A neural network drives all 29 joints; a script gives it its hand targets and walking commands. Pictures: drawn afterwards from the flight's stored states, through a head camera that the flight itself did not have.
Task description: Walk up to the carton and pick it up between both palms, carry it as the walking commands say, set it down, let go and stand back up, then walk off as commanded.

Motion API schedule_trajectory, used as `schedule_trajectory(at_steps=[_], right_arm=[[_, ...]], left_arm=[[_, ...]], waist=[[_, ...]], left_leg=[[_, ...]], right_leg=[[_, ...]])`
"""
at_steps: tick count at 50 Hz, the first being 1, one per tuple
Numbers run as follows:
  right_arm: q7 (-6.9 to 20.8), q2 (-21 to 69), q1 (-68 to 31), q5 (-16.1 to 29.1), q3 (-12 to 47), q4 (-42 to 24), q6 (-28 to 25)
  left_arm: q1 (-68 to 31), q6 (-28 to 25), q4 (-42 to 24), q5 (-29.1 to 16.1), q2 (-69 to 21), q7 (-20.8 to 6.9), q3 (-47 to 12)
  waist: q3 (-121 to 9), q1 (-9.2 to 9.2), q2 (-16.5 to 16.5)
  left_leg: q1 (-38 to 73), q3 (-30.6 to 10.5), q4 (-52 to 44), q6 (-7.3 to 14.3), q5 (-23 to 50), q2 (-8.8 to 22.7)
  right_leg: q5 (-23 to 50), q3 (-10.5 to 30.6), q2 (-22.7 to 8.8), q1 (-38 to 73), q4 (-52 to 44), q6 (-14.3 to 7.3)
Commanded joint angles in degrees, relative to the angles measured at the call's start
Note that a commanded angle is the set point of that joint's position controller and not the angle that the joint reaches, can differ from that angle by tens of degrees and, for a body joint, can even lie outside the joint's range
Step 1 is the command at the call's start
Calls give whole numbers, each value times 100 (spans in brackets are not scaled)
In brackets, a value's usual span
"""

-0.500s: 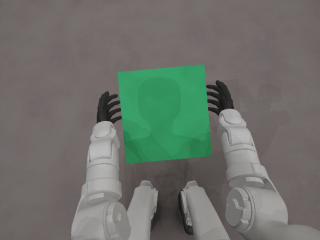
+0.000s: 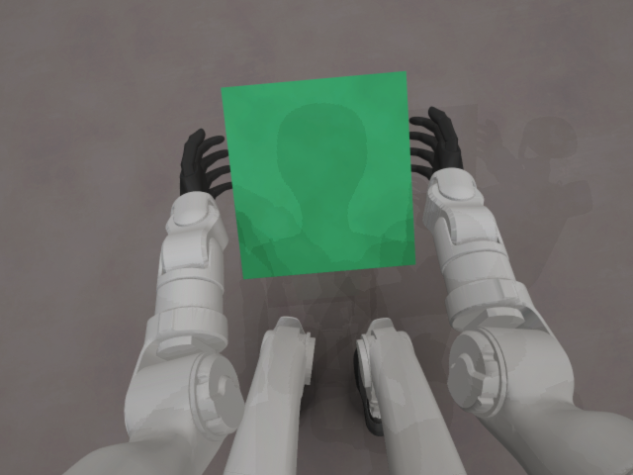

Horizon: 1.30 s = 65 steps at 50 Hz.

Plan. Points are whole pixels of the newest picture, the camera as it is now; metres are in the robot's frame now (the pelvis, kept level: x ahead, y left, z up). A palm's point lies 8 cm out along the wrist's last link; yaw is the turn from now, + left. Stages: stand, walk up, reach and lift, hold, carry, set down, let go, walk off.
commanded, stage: set down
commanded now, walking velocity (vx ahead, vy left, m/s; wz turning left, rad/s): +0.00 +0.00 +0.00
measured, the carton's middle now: (320, 180) +0.49 +0.03 -0.17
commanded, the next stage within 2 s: none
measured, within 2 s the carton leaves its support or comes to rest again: neither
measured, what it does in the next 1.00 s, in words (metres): lowers itself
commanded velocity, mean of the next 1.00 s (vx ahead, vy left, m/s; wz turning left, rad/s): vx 0.00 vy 0.00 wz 0.00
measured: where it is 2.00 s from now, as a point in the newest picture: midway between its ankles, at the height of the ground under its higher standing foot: (332, 402)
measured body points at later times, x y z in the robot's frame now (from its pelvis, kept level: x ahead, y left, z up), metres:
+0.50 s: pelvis -0.02 +0.01 -0.08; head +0.26 +0.01 +0.27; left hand +0.48 +0.18 -0.17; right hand +0.50 -0.13 -0.17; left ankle +0.08 +0.11 -0.54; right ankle +0.07 -0.09 -0.54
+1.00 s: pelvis -0.02 +0.01 -0.13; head +0.31 +0.01 +0.17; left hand +0.50 +0.18 -0.26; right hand +0.53 -0.13 -0.26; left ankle +0.08 +0.11 -0.54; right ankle +0.07 -0.09 -0.54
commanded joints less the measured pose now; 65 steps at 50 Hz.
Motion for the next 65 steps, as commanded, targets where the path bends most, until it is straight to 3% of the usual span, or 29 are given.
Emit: schedule_trajectory(at_steps=[1, 23, 46, 65], right_arm=[[1579, 5380, -3453, 676, 2704, -6, -139], [1688, 4985, -4898, 842, 2425, 180, 7], [1640, 4563, -5616, 1156, 2682, -33, -62], [1572, 3933, -6412, 1456, 2680, 208, -212]], left_arm=[[-3846, -182, -54, -738, -4955, -1606, -2959], [-5344, -26, 12, -910, -4771, -1473, -2811], [-6006, -122, -52, -1172, -4339, -1422, -2907], [-6800, -254, 96, -1458, -3747, -1374, -2900]], waist=[[-5326, 106, -173], [-5680, 80, -15], [-5830, 83, -122], [-5284, 76, -117]], left_leg=[[2503, 309, -381, -12, 1723, -244], [1908, 424, 684, -51, 1334, -253], [1228, 522, 1822, -37, 1826, -228], [870, 548, 2678, 11, 1740, -129]], right_leg=[[1829, 58, 126, 3023, -665, 210], [1188, -271, 220, 1637, 551, 131], [1690, -318, 164, 1113, 1666, 172], [1651, -309, 44, 820, 2535, 118]])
